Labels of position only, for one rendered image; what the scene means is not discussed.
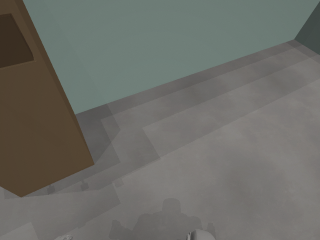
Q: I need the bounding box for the drawer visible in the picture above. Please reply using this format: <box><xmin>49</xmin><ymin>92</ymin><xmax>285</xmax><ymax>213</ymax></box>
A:
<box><xmin>0</xmin><ymin>13</ymin><xmax>34</xmax><ymax>68</ymax></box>

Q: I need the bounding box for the robot right thigh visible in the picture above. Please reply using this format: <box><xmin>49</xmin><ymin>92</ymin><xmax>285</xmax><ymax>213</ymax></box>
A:
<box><xmin>186</xmin><ymin>230</ymin><xmax>216</xmax><ymax>240</ymax></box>

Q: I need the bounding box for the cabinet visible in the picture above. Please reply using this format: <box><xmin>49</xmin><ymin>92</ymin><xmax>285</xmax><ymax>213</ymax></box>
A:
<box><xmin>0</xmin><ymin>0</ymin><xmax>95</xmax><ymax>197</ymax></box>

